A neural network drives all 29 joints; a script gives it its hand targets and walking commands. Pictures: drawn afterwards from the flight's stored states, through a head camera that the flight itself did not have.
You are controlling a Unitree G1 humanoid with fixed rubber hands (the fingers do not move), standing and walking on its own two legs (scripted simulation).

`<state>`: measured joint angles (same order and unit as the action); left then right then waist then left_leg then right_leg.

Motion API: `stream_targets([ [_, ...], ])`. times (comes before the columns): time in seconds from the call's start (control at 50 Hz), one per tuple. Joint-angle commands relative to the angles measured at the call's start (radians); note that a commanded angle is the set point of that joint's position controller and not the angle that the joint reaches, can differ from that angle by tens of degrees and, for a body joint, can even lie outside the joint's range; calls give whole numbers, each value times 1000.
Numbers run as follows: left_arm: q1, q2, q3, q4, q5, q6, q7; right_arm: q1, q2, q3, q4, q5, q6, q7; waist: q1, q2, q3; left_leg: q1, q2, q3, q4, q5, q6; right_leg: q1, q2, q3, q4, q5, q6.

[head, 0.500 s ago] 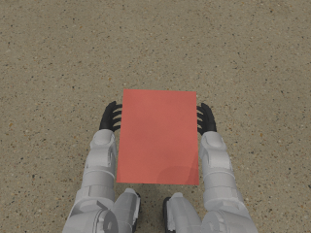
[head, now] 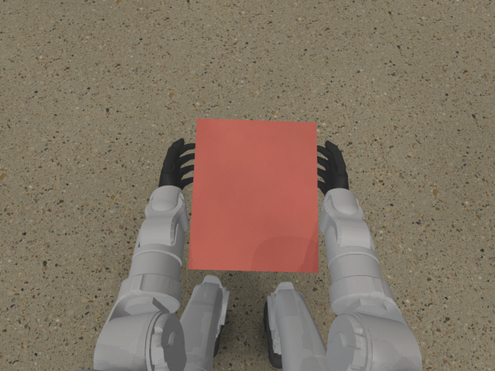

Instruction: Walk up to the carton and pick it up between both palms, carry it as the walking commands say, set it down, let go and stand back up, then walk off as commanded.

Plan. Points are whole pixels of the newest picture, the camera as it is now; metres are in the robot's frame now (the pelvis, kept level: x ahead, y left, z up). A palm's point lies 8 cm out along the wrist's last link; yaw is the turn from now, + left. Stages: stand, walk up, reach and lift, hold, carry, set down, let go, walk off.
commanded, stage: set down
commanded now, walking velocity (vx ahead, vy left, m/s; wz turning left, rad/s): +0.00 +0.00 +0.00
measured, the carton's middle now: (251, 203) +0.39 +0.01 -0.15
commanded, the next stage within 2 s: none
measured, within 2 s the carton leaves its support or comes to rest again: neither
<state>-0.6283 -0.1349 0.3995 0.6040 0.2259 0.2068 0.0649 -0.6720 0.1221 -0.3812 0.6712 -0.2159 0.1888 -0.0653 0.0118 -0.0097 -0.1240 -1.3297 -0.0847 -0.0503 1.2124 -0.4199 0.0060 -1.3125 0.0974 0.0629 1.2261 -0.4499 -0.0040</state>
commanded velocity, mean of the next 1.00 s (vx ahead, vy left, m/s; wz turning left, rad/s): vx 0.00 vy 0.00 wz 0.00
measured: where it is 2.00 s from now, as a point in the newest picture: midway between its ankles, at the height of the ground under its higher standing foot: (244, 340)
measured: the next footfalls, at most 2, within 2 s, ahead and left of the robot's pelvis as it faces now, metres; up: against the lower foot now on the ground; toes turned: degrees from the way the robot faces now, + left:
none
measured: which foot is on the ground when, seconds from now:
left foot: down 0.00-1.00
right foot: down 0.00-1.00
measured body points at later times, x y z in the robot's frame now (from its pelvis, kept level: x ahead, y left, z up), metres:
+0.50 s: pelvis -0.02 +0.00 -0.07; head +0.22 +0.01 +0.31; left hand +0.44 +0.15 -0.16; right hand +0.45 -0.13 -0.16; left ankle +0.06 +0.11 -0.62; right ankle +0.05 -0.11 -0.62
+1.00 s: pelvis -0.04 +0.00 -0.14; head +0.25 +0.00 +0.20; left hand +0.46 +0.14 -0.24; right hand +0.47 -0.13 -0.24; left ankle +0.06 +0.11 -0.62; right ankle +0.05 -0.11 -0.62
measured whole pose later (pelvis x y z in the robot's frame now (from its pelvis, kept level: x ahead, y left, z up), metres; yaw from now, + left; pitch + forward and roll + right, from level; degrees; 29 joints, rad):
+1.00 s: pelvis -0.04 +0.00 -0.14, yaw +0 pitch +41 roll +0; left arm -1.06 -0.01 0.44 0.73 0.19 0.26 0.11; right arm -1.10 -0.01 -0.42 0.79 -0.17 0.25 -0.10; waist 0.01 -0.01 -0.02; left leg -1.92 -0.14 -0.06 1.73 -0.52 -0.03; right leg -1.90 0.15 0.05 1.75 -0.56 0.02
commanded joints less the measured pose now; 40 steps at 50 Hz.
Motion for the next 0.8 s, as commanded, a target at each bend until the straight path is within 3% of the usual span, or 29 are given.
stream_targets([
  [0.0, -588, -916, -546, 24, -89, -27, -166, -553, 942, 517, 33, 81, -23, 170, 2, 8, -785, 449, -72, -11, -55, 302, -23, 309, 63, 4, -78, 289, 20],
  [0.38, -798, -870, -487, 65, -103, -10, -132, -751, 885, 455, 67, 102, -1, 156, -11, 19, -875, 281, -93, 15, 129, 249, -36, 116, 79, -35, 115, 225, 30],
  [0.78, -1005, -830, -461, 89, -128, 14, -135, -953, 848, 435, 91, 129, 28, 151, -3, 6, -967, 100, -101, 62, 317, 228, -47, -19, 88, -66, 295, 221, 40],
])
